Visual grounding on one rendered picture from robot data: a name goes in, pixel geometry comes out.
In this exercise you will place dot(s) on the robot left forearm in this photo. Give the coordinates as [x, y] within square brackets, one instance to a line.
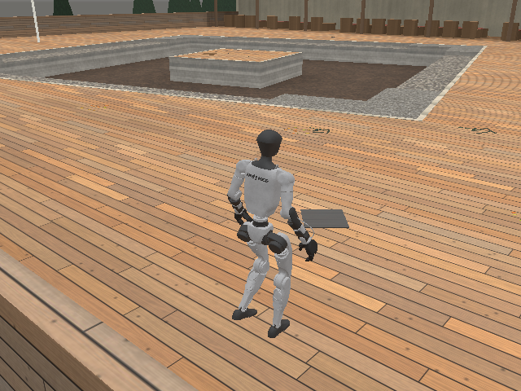
[237, 205]

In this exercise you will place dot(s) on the left robot thigh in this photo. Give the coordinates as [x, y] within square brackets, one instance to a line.
[262, 263]

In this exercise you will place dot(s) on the right robot hand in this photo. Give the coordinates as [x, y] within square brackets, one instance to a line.
[310, 248]

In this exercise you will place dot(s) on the left robot upper arm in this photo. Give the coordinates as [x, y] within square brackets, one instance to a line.
[237, 180]

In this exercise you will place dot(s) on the left robot hand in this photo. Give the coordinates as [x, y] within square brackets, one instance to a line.
[245, 215]

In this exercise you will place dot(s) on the robot right forearm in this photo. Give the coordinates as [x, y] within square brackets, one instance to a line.
[298, 227]

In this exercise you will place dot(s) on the right robot upper arm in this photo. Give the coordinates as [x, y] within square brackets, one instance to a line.
[286, 180]

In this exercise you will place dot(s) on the robot head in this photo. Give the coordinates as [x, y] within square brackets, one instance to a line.
[269, 143]

